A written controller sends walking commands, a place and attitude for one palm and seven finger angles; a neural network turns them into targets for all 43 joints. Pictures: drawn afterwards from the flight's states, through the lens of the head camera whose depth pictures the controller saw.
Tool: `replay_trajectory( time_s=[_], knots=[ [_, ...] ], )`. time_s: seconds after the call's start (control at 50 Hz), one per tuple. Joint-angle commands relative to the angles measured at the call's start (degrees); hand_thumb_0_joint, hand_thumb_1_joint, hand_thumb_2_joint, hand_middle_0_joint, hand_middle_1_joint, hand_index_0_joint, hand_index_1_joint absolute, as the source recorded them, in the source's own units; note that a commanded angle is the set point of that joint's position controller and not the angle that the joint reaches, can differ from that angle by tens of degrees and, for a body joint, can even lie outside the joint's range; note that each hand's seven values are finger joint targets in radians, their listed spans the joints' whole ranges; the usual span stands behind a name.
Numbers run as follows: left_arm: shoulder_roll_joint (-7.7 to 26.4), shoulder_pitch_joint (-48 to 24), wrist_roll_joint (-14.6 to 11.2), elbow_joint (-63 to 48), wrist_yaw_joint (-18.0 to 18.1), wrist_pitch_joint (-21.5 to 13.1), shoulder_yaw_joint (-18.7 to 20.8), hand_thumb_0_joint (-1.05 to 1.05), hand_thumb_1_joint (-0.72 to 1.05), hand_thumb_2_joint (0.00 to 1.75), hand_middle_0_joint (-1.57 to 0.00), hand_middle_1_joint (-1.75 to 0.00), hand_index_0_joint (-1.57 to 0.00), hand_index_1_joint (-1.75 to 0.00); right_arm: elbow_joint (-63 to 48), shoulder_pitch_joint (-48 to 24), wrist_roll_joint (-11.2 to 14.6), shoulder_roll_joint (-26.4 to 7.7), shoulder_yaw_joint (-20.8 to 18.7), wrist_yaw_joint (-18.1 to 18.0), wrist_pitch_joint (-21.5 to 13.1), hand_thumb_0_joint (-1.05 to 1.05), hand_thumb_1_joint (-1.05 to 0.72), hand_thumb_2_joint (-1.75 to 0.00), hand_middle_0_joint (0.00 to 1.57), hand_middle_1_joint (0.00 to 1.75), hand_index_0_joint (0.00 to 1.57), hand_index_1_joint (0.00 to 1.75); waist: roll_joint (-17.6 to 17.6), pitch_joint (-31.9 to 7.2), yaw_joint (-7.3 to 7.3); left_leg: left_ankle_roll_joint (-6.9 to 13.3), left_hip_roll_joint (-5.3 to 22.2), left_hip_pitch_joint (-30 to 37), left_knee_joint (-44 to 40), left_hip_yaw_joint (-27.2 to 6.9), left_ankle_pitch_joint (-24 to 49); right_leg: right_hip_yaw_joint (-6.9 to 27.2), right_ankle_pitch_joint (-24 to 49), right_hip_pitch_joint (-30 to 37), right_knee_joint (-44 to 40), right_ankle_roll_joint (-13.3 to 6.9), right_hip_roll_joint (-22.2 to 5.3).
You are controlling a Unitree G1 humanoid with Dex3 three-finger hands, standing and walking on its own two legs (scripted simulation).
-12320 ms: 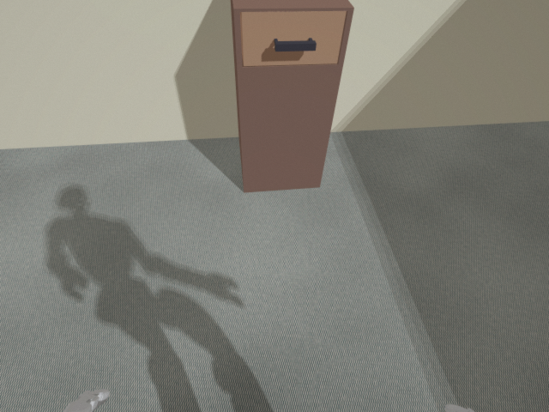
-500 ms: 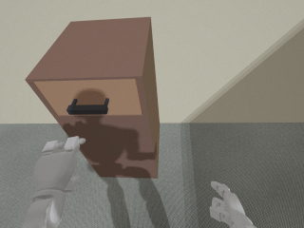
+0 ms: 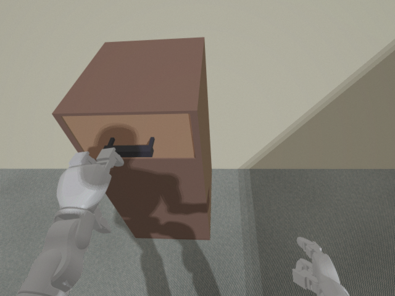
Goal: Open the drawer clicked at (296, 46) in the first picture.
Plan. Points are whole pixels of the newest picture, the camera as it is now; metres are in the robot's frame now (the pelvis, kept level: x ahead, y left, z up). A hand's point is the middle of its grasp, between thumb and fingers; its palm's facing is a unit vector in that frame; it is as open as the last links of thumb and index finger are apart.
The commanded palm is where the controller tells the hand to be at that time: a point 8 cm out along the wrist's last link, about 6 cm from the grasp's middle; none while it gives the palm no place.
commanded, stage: raise the hand with hooked fingers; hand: left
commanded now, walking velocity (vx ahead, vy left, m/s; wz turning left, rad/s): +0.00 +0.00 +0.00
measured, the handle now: (130, 145) +0.49 +0.27 -0.01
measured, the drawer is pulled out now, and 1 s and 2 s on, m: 0.00 0.00 0.00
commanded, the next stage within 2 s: move the hooked fingers above the handle in 0.62 s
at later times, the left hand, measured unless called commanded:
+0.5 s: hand (90, 185) +0.29 +0.26 +0.09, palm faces -0.02 -0.09 -1.00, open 13.9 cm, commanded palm +0.27 +0.26 +0.16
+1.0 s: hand (99, 177) +0.31 +0.24 +0.09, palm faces +0.01 -0.07 -1.00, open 13.8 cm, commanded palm +0.30 +0.26 +0.15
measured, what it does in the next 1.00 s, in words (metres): stands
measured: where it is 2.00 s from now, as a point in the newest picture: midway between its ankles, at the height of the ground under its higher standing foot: outside the picture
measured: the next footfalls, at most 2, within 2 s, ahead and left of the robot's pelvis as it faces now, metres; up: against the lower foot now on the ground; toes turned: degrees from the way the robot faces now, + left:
none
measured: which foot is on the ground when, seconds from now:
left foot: down 0.00-1.00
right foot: down 0.00-1.00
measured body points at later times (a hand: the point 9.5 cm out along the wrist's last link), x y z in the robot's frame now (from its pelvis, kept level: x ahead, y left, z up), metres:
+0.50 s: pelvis -0.01 +0.02 +0.01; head +0.02 -0.01 +0.46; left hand +0.29 +0.26 +0.14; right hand +0.18 -0.20 -0.11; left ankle -0.04 +0.10 -0.73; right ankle +0.01 -0.11 -0.73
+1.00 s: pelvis +0.00 +0.00 +0.01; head +0.03 -0.03 +0.46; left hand +0.31 +0.25 +0.14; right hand +0.20 -0.22 -0.10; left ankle -0.04 +0.10 -0.73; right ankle +0.01 -0.11 -0.73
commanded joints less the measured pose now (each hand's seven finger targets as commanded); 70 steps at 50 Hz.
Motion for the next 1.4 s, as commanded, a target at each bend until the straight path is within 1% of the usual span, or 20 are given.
replay_trajectory(
  time_s=[0.0, 0.14, 0.2, 0.34, 0.48, 0.52, 0.6, 0.68, 0.74, 0.8, 0.86, 0.94, 1.02, 1.06, 1.18, 1.2, 1.26, 1.28, 1.3, 1.38],
  knots=[
    [13.8, -17.2, 0.7, -9.5, -1.7, 0.8, 7.9, 0.00, -0.50, 0.30, -0.30, -1.20, -0.30, -1.20, -8.6, -6.7, 0.3, -5.2, -0.4, -0.8, -1.7, 0.00, -0.90, -0.90, 0.20, 0.30, 0.20, 0.30, -4.4, -8.8, 0.73, -0.2, 0.5, -0.3, -6.8, -1.2, 18.0, 1.1, 13.4, 12.8, -5.5, -1.7, 0.4],
    [13.7, -27.0, 0.1, -8.8, -5.4, -1.0, 5.7, 0.00, -0.50, 0.30, -0.30, -1.20, -0.30, -1.20, -7.9, -5.9, 0.5, -5.0, 0.1, -0.6, -1.6, 0.00, -0.90, -0.90, 0.20, 0.30, 0.20, 0.30, 0.1, -9.8, -0.14, -1.0, 1.0, 4.3, -8.3, -2.3, 21.9, -0.2, 13.6, 12.7, -7.5, -2.2, 0.9],
    [15.2, -29.6, -0.8, -7.7, -7.0, -1.9, 6.3, 0.00, -0.50, 0.30, -0.30, -1.20, -0.30, -1.20, -7.5, -5.4, 0.7, -5.4, 0.1, -0.5, -1.6, 0.00, -0.90, -0.90, 0.20, 0.30, 0.20, 0.30, -0.9, -10.5, -0.35, -1.2, 1.2, 4.8, -9.1, -2.8, 22.0, -0.4, 13.2, 13.5, -8.4, -2.2, 1.0],
    [14.3, -21.9, -2.9, -6.0, -9.8, -4.2, 7.2, 0.00, -0.50, 0.30, -0.30, -1.20, -0.30, -1.20, -8.5, -4.0, 0.8, -6.3, -0.4, 0.6, -1.1, 0.00, -0.90, -0.90, 0.20, 0.30, 0.20, 0.30, -5.1, -9.5, 0.63, -1.3, 1.6, 3.3, -9.8, -2.7, 25.2, -1.2, 15.2, 14.3, -8.8, -2.1, 1.0],
    [16.8, -26.0, -1.9, -12.8, -5.3, -9.1, 10.5, 0.00, -0.50, 0.30, -0.30, -1.20, -0.30, -1.20, -8.1, -3.0, 0.4, -6.0, -1.1, 0.8, -2.4, 0.00, -0.90, -0.90, 0.20, 0.30, 0.20, 0.30, 1.3, -13.7, 1.35, -2.1, 1.5, 5.6, -9.5, -4.2, 26.2, -0.9, 13.1, 13.6, -8.2, -2.5, 1.0],
    [17.3, -25.3, -2.0, -12.5, -3.7, -9.5, 11.4, 0.00, -0.50, 0.30, -0.30, -1.20, -0.30, -1.20, -7.5, -2.6, 0.4, -6.1, -1.5, 0.7, -2.7, 0.00, -0.90, -0.90, 0.20, 0.30, 0.20, 0.30, 1.3, -14.5, 1.39, -2.3, 1.4, 6.1, -9.0, -3.9, 27.7, -0.7, 14.4, 13.5, -8.2, -2.5, 1.1],
    [16.2, -24.4, -2.1, -8.3, -2.5, -7.3, 10.6, 0.00, -0.50, 0.30, -0.30, -1.20, -0.30, -1.20, -6.3, -2.6, 1.1, -6.3, -1.7, 0.9, -2.4, 0.00, -0.90, -0.90, 0.20, 0.30, 0.20, 0.30, -0.9, -11.9, 0.80, -2.4, 1.4, 4.2, -9.4, -3.2, 26.2, -1.0, 14.1, 12.3, -8.3, -2.3, 1.1],
    [13.9, -22.9, -2.5, -6.5, -4.0, -4.4, 7.6, 0.00, -0.50, 0.30, -0.30, -1.20, -0.30, -1.20, -6.8, -3.2, 1.4, -6.7, -1.5, 0.9, -2.0, 0.00, -0.90, -0.90, 0.20, 0.30, 0.20, 0.30, -2.8, -11.7, 0.36, -1.8, 1.1, 3.6, -9.7, -2.3, 24.7, -0.9, 14.6, 13.5, -8.8, -2.1, 0.8],
    [14.7, -24.6, -2.4, -4.7, -5.8, -3.5, 7.0, 0.00, -0.50, 0.30, -0.30, -1.20, -0.30, -1.20, -6.7, -3.1, 1.3, -7.0, -1.3, 0.5, -1.5, 0.00, -0.90, -0.90, 0.20, 0.30, 0.20, 0.30, -5.1, -11.6, -0.33, -0.9, 0.9, 3.1, -9.3, -1.7, 23.5, -0.7, 15.4, 13.7, -9.1, -1.8, 0.8],
    [16.5, -27.1, -1.9, -3.7, -6.7, -4.7, 8.2, 0.00, -0.50, 0.30, -0.30, -1.20, -0.30, -1.20, -6.9, -3.2, 1.1, -6.8, -1.0, -0.1, -1.5, 0.00, -0.90, -0.90, 0.20, 0.30, 0.20, 0.30, -5.8, -11.8, -0.28, -0.4, 0.5, 2.4, -9.0, -1.6, 21.4, -0.4, 14.5, 14.1, -9.0, -1.7, 0.8],
    [18.7, -28.6, -1.6, -4.8, -6.3, -7.0, 10.4, 0.00, -0.50, 0.30, -0.30, -1.20, -0.30, -1.20, -7.1, -3.0, 0.8, -6.7, -1.2, -0.4, -1.6, 0.00, -0.90, -0.90, 0.20, 0.30, 0.20, 0.30, -3.8, -14.0, 0.25, -0.3, 0.2, 2.8, -8.3, -1.5, 22.6, 0.2, 15.9, 15.1, -8.5, -1.7, 0.7],
    [18.1, -29.1, -1.5, -3.9, -4.7, -9.3, 10.8, 0.00, -0.50, 0.30, -0.30, -1.20, -0.30, -1.20, -6.8, -2.5, 0.8, -6.0, -1.3, -0.5, -1.9, 0.00, -0.90, -0.90, 0.20, 0.30, 0.20, 0.30, -1.3, -14.4, 0.46, -0.4, 0.0, 2.7, -7.4, -1.2, 25.2, 0.2, 18.8, 14.5, -7.6, -1.9, 0.6],
    [17.1, -29.6, -1.5, 1.0, -3.6, -8.4, 10.2, 0.00, -0.50, 0.30, -0.30, -1.20, -0.30, -1.20, -6.3, -1.8, 1.2, -6.3, -1.6, -0.5, -1.7, 0.00, -0.90, -0.90, 0.20, 0.30, 0.20, 0.30, -3.0, -12.4, -0.18, -0.3, 0.0, 0.4, -7.1, -0.7, 22.6, 0.2, 17.3, 12.7, -7.7, -1.7, 0.6],
    [18.7, -30.0, -1.3, 2.8, -3.5, -7.6, 11.4, 0.00, -0.50, 0.30, -0.30, -1.20, -0.30, -1.20, -6.3, -1.3, 1.3, -6.7, -1.7, -0.6, -1.5, 0.00, -0.90, -0.90, 0.20, 0.30, 0.20, 0.30, -4.4, -13.3, -0.20, -0.2, -0.2, -0.8, -7.0, -0.6, 22.1, 0.5, 17.4, 13.9, -7.4, -1.6, 0.7],
    [16.7, -33.2, -1.7, 2.1, -4.7, -8.4, 8.2, 0.00, -0.50, 0.30, -0.30, -1.20, -0.30, -1.20, -6.8, -0.3, 1.2, -6.9, -2.3, -0.8, -1.5, 0.00, -0.90, -0.90, 0.20, 0.30, 0.20, 0.30, -4.0, -17.0, -1.06, 0.5, -0.3, 0.2, -5.4, -0.5, 23.1, 0.7, 19.7, 13.8, -6.3, -1.3, 0.3],
    [19.1, -32.2, -1.8, 3.3, -4.6, -8.9, 10.5, 0.00, -0.50, 0.30, -0.30, -1.20, -0.30, -1.20, -6.4, 0.1, 1.1, -7.1, -2.4, -1.0, -1.5, 0.00, -0.90, -0.90, 0.20, 0.30, 0.20, 0.30, -4.4, -16.6, -0.82, 0.5, -0.3, -0.3, -5.3, -0.5, 23.2, 0.8, 20.2, 14.2, -6.3, -1.3, 0.4],
    [19.4, -34.0, -1.6, 4.5, -4.4, -10.0, 10.9, 0.00, -0.50, 0.30, -0.30, -1.20, -0.30, -1.20, -6.0, 0.8, 1.1, -7.2, -2.5, -1.2, -1.3, 0.00, -0.90, -0.90, 0.20, 0.30, 0.20, 0.30, -5.1, -16.4, -1.07, 0.5, -0.4, -1.3, -4.9, -0.6, 22.9, 0.8, 19.7, 13.2, -5.9, -1.4, 0.5],
    [18.1, -35.6, -1.5, 5.5, -4.1, -10.3, 9.6, 0.00, -0.50, 0.30, -0.30, -1.20, -0.30, -1.20, -5.9, 0.9, 1.2, -7.1, -2.5, -1.3, -1.4, 0.00, -0.90, -0.90, 0.20, 0.30, 0.20, 0.30, -4.5, -15.5, -1.62, 0.6, -0.3, -1.5, -4.7, -0.5, 22.0, 0.7, 19.1, 11.8, -5.8, -1.3, 0.4],
    [19.5, -37.0, -1.3, 7.2, -3.7, -10.7, 10.8, 0.00, -0.50, 0.30, -0.30, -1.20, -0.30, -1.20, -5.3, 1.7, 1.2, -7.2, -2.6, -1.4, -1.4, 0.00, -0.90, -0.90, 0.20, 0.30, 0.20, 0.30, -5.1, -14.8, -1.73, 0.6, -0.2, -1.9, -4.6, -0.5, 21.6, 0.6, 18.5, 11.0, -5.8, -1.3, 0.5],
    [20.7, -39.0, -0.3, 8.3, -1.9, -11.4, 12.0, 0.00, -0.50, 0.30, -0.30, -1.20, -0.30, -1.20, -5.3, 2.6, 1.3, -7.0, -2.9, -1.3, -1.5, 0.00, -0.90, -0.90, 0.20, 0.30, 0.20, 0.30, -2.6, -17.5, -1.03, 0.4, -0.3, -2.2, -4.4, -0.8, 22.4, 0.7, 18.4, 11.5, -4.8, -1.7, 0.5]
  ],
)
